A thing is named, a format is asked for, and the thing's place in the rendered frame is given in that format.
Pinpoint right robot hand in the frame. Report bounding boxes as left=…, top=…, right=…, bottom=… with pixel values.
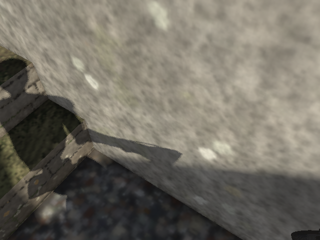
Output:
left=291, top=229, right=320, bottom=240

